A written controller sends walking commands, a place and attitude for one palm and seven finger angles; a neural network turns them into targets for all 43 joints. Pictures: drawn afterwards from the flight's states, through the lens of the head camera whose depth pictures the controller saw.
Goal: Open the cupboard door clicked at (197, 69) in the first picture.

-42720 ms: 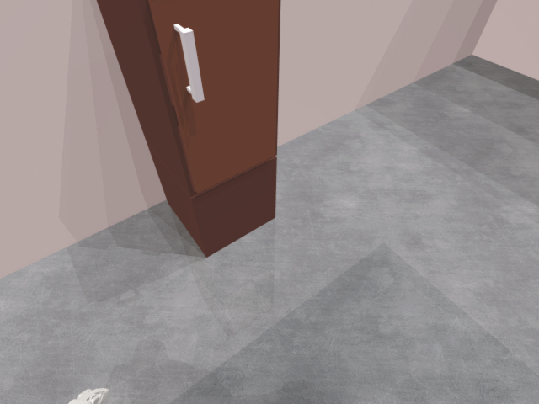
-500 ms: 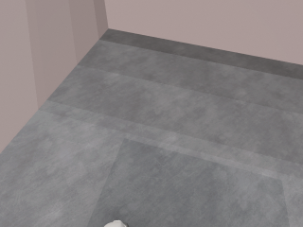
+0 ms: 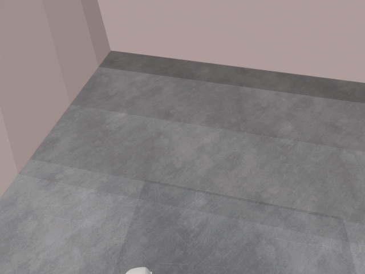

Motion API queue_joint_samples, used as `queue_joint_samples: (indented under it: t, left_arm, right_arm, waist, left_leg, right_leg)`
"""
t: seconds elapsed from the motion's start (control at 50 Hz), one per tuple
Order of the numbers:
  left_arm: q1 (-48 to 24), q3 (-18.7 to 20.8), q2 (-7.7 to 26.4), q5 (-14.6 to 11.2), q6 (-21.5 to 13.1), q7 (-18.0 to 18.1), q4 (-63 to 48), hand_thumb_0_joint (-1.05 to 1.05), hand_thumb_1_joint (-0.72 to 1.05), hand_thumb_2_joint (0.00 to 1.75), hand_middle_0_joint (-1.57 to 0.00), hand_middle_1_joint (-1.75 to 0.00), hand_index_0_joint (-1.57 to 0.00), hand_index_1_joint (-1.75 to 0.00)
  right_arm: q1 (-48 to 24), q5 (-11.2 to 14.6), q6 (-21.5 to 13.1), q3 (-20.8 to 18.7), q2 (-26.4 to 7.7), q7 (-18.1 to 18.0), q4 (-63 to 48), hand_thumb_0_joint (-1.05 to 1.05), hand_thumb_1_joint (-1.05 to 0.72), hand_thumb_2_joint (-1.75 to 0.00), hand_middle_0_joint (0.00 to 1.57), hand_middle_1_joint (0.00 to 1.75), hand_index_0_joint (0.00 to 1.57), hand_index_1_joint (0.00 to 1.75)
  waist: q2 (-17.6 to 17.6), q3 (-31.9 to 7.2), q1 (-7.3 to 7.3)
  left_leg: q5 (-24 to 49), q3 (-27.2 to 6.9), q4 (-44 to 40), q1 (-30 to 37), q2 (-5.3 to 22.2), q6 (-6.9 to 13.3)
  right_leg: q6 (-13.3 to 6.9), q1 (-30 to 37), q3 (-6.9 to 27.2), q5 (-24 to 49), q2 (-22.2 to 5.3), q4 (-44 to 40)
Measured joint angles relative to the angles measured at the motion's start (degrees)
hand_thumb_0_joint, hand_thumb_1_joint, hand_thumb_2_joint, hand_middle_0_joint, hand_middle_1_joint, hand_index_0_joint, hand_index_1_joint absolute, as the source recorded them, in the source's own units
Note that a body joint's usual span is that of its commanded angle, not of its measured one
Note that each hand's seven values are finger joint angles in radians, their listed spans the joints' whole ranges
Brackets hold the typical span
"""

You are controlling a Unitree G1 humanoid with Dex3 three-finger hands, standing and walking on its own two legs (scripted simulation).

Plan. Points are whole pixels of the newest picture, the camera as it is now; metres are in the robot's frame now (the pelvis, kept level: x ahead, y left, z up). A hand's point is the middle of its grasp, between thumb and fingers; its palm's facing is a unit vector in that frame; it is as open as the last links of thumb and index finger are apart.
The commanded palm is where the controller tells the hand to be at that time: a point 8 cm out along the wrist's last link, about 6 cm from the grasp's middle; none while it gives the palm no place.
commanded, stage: turn to face it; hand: left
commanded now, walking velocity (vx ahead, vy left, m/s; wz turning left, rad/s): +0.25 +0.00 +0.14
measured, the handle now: out of the picture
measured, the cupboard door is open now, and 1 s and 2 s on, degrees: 46 46 46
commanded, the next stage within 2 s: none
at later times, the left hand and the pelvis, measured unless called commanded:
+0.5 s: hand (115, 229) +0.25 +0.20 -0.17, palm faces +0.21 -0.95 -0.23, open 7.4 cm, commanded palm none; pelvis +0.18 -0.01 -0.01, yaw +12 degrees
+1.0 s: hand (97, 242) +0.22 +0.24 -0.17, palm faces +0.50 -0.83 -0.26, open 7.4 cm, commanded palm none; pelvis +0.25 +0.00 -0.01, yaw +30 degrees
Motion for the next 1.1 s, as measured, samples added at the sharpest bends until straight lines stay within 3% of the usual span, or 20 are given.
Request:
queue_joint_samples:
  t: [0.08,0.14,0.16,0.22,0.26,0.3,0.38,0.46,0.5,0.56,0.6,0.72,0.76,0.78,0.84,0.9,1.0,1.1]
  left_arm:
    - [2.45,-0.66,0.40,0.04,-0.04,-0.49,2.45,0.00,0.94,0.90,-0.20,-0.30,-0.20,-0.30]
    - [3.95,-1.05,0.01,-0.27,0.30,-0.56,4.07,0.00,0.93,0.90,-0.20,-0.30,-0.20,-0.30]
    - [4.74,-1.22,-0.31,-0.38,0.54,-0.49,4.31,0.00,0.92,0.90,-0.20,-0.30,-0.20,-0.30]
    - [4.45,-1.60,0.25,-0.59,2.23,-0.04,4.56,0.00,0.92,0.90,-0.20,-0.30,-0.20,-0.30]
    - [2.41,-1.50,0.62,-0.59,3.31,0.13,3.99,0.01,0.92,0.90,-0.20,-0.30,-0.20,-0.30]
    - [-0.10,-1.20,0.68,-0.60,3.91,0.01,2.43,0.01,0.91,0.90,-0.20,-0.30,-0.20,-0.30]
    - [-4.28,-0.79,0.31,-0.57,4.29,-0.27,-1.80,0.01,0.91,0.90,-0.20,-0.30,-0.20,-0.30]
    - [-5.73,-0.64,0.87,-0.31,3.50,-0.35,-5.39,0.00,0.91,0.90,-0.20,-0.30,-0.20,-0.30]
    - [-5.83,-0.50,1.19,0.14,3.14,-0.03,-6.33,0.00,0.91,0.90,-0.20,-0.30,-0.20,-0.30]
    - [-5.43,-0.86,0.77,0.26,3.42,0.48,-6.81,0.00,0.91,0.90,-0.20,-0.30,-0.20,-0.30]
    - [-4.79,-0.98,0.83,0.30,3.46,0.67,-6.85,0.00,0.91,0.90,-0.20,-0.30,-0.20,-0.30]
    - [-2.67,-1.32,1.91,0.41,3.07,0.36,-6.62,0.00,0.91,0.90,-0.21,-0.30,-0.20,-0.30]
    - [-1.45,-1.20,2.59,0.11,3.28,0.18,-6.47,0.00,0.91,0.90,-0.21,-0.30,-0.20,-0.30]
    - [-0.51,-1.12,2.71,-0.15,3.58,0.05,-6.53,0.00,0.91,0.90,-0.21,-0.30,-0.20,-0.30]
    - [-0.87,-0.69,4.63,-0.40,5.96,0.42,-6.01,0.01,0.91,0.90,-0.21,-0.30,-0.20,-0.30]
    - [-2.51,-0.06,5.57,-0.36,7.26,0.56,-5.87,0.01,0.91,0.90,-0.20,-0.30,-0.20,-0.30]
    - [-4.32,0.15,5.52,-0.29,7.13,-0.19,-8.04,0.01,0.91,0.90,-0.20,-0.30,-0.20,-0.30]
    - [-4.69,-0.22,4.99,-0.35,6.01,-0.32,-10.02,0.01,0.91,0.90,-0.20,-0.30,-0.20,-0.30]
  right_arm:
    - [-3.83,0.17,-0.99,0.18,0.85,0.52,-2.77,0.01,-0.91,-0.90,0.20,0.30,0.19,0.30]
    - [-6.21,0.19,-1.97,0.62,0.94,0.62,-3.97,0.00,-0.91,-0.90,0.20,0.30,0.19,0.30]
    - [-6.52,0.09,-2.54,0.82,0.63,0.59,-4.42,0.00,-0.91,-0.90,0.20,0.30,0.20,0.30]
    - [-7.49,-0.30,-3.28,1.15,1.53,-0.49,-4.96,0.00,-0.91,-0.90,0.20,0.30,0.20,0.30]
    - [-6.86,-0.25,-3.03,1.38,2.05,-1.20,-5.31,0.00,-0.91,-0.90,0.20,0.30,0.20,0.30]
    - [-5.95,-0.10,-2.45,1.09,2.08,-1.94,-5.27,0.00,-0.92,-0.90,0.20,0.30,0.20,0.30]
    - [-4.63,-0.28,-0.43,0.81,0.73,-1.82,-4.70,-0.01,-0.93,-0.90,0.21,0.30,0.20,0.30]
    - [-3.61,0.04,1.74,0.05,-0.14,-1.22,-4.90,0.00,-0.92,-0.90,0.21,0.30,0.20,0.30]
    - [-3.83,0.26,2.72,-0.55,-0.74,-0.73,-5.16,0.00,-0.92,-0.90,0.21,0.30,0.20,0.30]
    - [-4.78,0.24,3.77,-1.44,-2.21,-0.25,-5.47,0.00,-0.92,-0.90,0.21,0.30,0.20,0.30]
    - [-5.54,0.34,4.00,-1.54,-2.66,0.00,-6.01,0.00,-0.91,-0.90,0.20,0.30,0.20,0.30]
    - [-9.17,0.61,3.52,-0.76,-3.24,0.78,-8.73,0.01,-0.91,-0.90,0.20,0.30,0.20,0.30]
    - [-10.32,0.48,2.96,-0.46,-3.59,0.97,-10.02,0.01,-0.91,-0.90,0.20,0.30,0.20,0.30]
    - [-10.53,0.26,2.44,-0.35,-4.23,1.12,-10.96,0.00,-0.91,-0.90,0.20,0.30,0.20,0.30]
    - [-11.33,0.19,1.21,-0.24,-3.76,0.65,-12.32,0.00,-0.91,-0.90,0.20,0.30,0.20,0.30]
    - [-10.33,0.15,1.14,0.04,-3.29,-0.25,-12.59,0.00,-0.91,-0.90,0.20,0.30,0.20,0.30]
    - [-8.45,-0.07,2.07,0.21,-3.02,-0.39,-11.32,0.00,-0.91,-0.90,0.21,0.30,0.20,0.30]
    - [-6.90,-0.05,3.29,-0.27,-2.69,-0.01,-10.55,0.00,-0.90,-0.90,0.21,0.30,0.20,0.30]
  waist:
    - [-1.38,0.12,0.39]
    - [-1.43,1.04,0.84]
    - [-0.90,1.07,1.01]
    - [-2.45,1.62,0.95]
    - [-2.58,1.77,0.97]
    - [-2.14,1.82,1.07]
    - [-0.58,1.47,0.94]
    - [-0.09,0.48,0.35]
    - [-0.44,0.35,0.38]
    - [0.09,0.76,-0.36]
    - [-0.65,1.00,-0.60]
    - [-3.50,3.23,0.29]
    - [-3.97,3.76,0.47]
    - [-3.08,3.46,0.56]
    - [-3.83,4.25,0.87]
    - [-3.25,4.07,1.18]
    - [-1.13,3.25,1.45]
    - [0.82,2.39,0.68]
  left_leg:
    - [4.91,1.07,-13.53,-1.56,-0.50,-0.04]
    - [11.19,1.75,-23.42,0.62,-1.66,0.68]
    - [15.47,1.51,-26.20,1.92,-1.87,1.59]
    - [10.76,1.65,-21.28,2.12,-3.28,3.99]
    - [8.93,0.72,-21.45,3.01,-4.23,4.10]
    - [9.57,-0.76,-23.49,4.12,-5.12,3.40]
    - [10.26,-4.17,-26.21,5.39,-6.06,3.01]
    - [8.11,-7.26,-23.91,4.98,-6.82,1.31]
    - [-0.10,-6.86,-16.42,2.67,-7.07,0.64]
    - [-4.82,-4.87,0.81,-2.14,-6.34,-0.36]
    - [-4.77,-3.02,4.56,-3.20,-5.48,-1.08]
    - [-2.00,1.41,-12.01,1.06,-5.07,-1.08]
    - [3.92,2.62,-19.96,3.88,-5.74,-0.25]
    - [10.57,2.24,-23.31,5.16,-5.20,1.39]
    - [6.69,1.05,-18.95,3.90,-5.67,4.32]
    - [5.54,-1.16,-20.69,4.94,-5.92,3.70]
    - [7.96,-5.00,-24.87,6.55,-6.23,2.88]
    - [7.53,-9.33,-23.83,5.60,-6.59,0.97]
  right_leg:
    - [0.54,5.31,0.09,-0.98,0.10,-4.59]
    - [1.80,8.59,-0.31,-4.60,-0.04,-3.15]
    - [2.25,8.69,-0.56,-6.77,0.02,-0.40]
    - [2.87,1.80,1.52,-14.64,-1.32,20.54]
    - [3.53,-3.96,2.94,-15.44,-1.09,32.08]
    - [4.40,-7.98,3.71,-13.71,-1.38,34.74]
    - [5.36,-10.69,4.96,-10.71,-1.72,25.30]
    - [5.15,-6.53,5.08,-4.13,-1.81,8.46]
    - [2.46,-6.02,3.94,-1.48,-2.66,8.04]
    - [2.12,-3.15,1.01,-3.58,-3.65,7.17]
    - [2.41,-0.94,-0.50,-3.64,-4.55,5.01]
    - [3.55,2.57,-4.60,-5.51,-7.47,4.14]
    - [4.26,2.10,-5.74,-7.77,-8.48,7.75]
    - [4.75,0.35,-6.14,-8.84,-8.45,12.10]
    - [6.51,-7.74,0.43,-16.67,-6.97,31.47]
    - [7.26,-13.09,4.18,-14.42,-4.90,38.70]
    - [7.26,-14.69,6.35,-10.10,-3.52,31.03]
    - [6.37,-8.74,5.97,-5.59,-1.22,14.34]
